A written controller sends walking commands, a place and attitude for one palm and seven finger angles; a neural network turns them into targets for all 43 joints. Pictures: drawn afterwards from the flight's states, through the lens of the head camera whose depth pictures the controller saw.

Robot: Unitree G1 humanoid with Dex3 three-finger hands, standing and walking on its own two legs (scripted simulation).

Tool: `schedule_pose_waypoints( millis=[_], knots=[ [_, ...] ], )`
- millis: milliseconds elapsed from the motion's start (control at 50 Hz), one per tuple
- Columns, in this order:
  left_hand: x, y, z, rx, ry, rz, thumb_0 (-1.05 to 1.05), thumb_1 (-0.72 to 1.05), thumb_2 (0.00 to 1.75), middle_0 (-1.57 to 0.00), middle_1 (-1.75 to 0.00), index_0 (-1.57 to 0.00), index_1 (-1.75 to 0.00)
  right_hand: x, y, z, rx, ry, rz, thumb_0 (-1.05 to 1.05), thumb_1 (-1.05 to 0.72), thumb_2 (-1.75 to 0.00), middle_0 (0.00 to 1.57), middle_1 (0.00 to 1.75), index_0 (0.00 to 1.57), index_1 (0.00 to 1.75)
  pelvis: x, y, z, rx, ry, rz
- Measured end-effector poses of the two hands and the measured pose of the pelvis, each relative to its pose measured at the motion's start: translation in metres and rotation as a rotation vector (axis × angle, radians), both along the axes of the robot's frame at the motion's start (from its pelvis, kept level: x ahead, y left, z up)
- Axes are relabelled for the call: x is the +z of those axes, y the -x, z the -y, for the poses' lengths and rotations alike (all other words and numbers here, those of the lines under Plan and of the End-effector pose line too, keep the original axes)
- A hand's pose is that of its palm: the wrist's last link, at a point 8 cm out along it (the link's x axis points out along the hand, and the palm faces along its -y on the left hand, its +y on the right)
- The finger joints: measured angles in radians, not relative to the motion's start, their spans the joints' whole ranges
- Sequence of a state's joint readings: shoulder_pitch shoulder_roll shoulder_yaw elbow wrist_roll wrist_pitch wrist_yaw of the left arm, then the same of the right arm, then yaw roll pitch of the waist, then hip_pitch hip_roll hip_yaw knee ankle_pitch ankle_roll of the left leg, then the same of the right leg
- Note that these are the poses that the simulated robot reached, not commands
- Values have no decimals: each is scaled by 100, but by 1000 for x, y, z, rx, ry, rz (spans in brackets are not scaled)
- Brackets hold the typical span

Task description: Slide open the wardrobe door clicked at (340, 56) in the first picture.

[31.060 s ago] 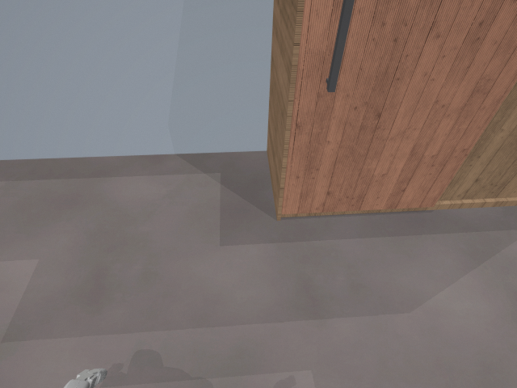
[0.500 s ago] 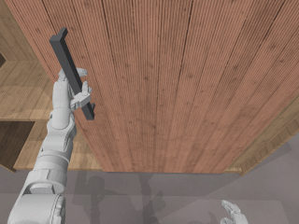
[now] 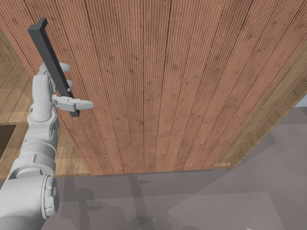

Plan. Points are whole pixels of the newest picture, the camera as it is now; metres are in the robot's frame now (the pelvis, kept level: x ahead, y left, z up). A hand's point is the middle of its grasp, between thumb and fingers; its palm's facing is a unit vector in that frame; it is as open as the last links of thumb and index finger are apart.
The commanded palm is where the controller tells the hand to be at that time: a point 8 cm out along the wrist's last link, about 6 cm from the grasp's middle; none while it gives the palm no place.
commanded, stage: loosen the grip on the handle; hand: left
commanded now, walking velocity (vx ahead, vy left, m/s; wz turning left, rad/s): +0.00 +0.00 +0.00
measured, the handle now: (62, 75) +0.49 +0.26 +0.13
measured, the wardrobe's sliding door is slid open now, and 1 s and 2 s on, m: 0.61 0.61 0.61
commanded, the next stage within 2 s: slip the hand off the handle in 0.14 s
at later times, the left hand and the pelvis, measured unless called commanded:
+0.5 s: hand (60, 90) +0.45 +0.25 +0.11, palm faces +0.30 -0.94 -0.14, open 14.2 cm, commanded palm +0.40 +0.30 +0.12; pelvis +0.04 +0.02 +0.00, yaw +0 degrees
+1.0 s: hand (42, 98) +0.41 +0.28 +0.12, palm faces +0.29 -0.95 -0.15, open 14.7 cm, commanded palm +0.36 +0.33 +0.12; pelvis +0.03 +0.03 +0.00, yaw +1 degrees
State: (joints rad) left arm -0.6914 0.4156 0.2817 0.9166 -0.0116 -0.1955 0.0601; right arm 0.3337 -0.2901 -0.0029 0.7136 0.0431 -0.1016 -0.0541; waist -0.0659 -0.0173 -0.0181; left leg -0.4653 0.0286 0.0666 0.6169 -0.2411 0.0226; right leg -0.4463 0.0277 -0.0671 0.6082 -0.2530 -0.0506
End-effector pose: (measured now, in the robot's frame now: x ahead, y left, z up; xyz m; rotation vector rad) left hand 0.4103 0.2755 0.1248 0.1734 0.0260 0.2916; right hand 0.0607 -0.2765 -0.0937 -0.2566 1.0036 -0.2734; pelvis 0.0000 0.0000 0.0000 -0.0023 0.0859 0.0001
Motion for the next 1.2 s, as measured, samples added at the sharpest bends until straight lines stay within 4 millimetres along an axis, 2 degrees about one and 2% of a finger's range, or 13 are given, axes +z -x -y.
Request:
schedule_pose_waypoints(
  millis=[80, 140, 360, 500, 600, 660, 900, 980, 1080, 1200],
  knots=[
    [1, -1, 3, -2, 23, 24, -1, -47, 23, -33, -125, -32, -126, -4, 5, -7, -15, -15, -24, 1, -90, -90, 20, 30, 20, 30, 1, -8, -4, -2, 3, -4],
    [-2, -3, 4, -3, 35, 25, -1, -51, 21, -30, -122, -30, -123, -6, -3, -16, -6, -32, -24, 1, -90, -90, 20, 30, 20, 30, 3, -15, -8, -3, 5, -4],
    [-2, -3, -1, -28, 32, 29, -1, -54, 20, -32, -119, -32, -121, 0, -75, -51, 84, -76, 96, 1, -90, -90, 20, 30, 20, 30, 4, -33, -19, 4, 6, -2],
    [-4, 1, -23, 16, 38, 4, -1, -54, 20, -30, -118, -33, -120, 10, -104, -59, 112, -66, 159, 1, -90, -90, 20, 30, 20, 30, 3, -37, -22, 8, 9, -4],
    [-3, 8, -45, 52, 23, 8, -1, -54, 20, -28, -116, -29, -118, 10, -105, -58, 121, -54, 143, 1, -90, -90, 20, 30, 20, 30, 3, -38, -24, 15, 13, -7],
    [1, 13, -52, 41, 12, 27, -1, -54, 20, -27, -116, -28, -117, 7, -99, -56, 119, -48, 117, 1, -90, -90, 20, 30, 20, 30, 2, -39, -25, 21, 16, -7],
    [0, 22, -63, 24, 26, 5, -1, -55, 20, -26, -115, -25, -115, -1, -69, -50, 77, -43, 57, 1, -90, -90, 20, 30, 20, 30, 1, -33, -26, 21, 17, -3],
    [3, 32, -57, 1, 10, 46, -1, -54, 20, -25, -115, -25, -115, -1, -65, -50, 74, -51, 66, 1, -90, -90, 20, 30, 20, 30, 1, -32, -26, 12, 17, -3],
    [-2, 53, -50, -10, 21, 45, -1, -54, 20, -25, -115, -25, -115, -1, -71, -51, 82, -65, 100, 1, -90, -90, 20, 30, 20, 30, 2, -32, -24, 9, 14, 13],
    [-5, 84, -56, 50, 18, 32, -1, -54, 20, -26, -115, -25, -115, 7, -93, -53, 118, -69, 180, 1, -90, -90, 20, 30, 20, 30, 2, -29, -19, 10, 10, 31]
  ],
)
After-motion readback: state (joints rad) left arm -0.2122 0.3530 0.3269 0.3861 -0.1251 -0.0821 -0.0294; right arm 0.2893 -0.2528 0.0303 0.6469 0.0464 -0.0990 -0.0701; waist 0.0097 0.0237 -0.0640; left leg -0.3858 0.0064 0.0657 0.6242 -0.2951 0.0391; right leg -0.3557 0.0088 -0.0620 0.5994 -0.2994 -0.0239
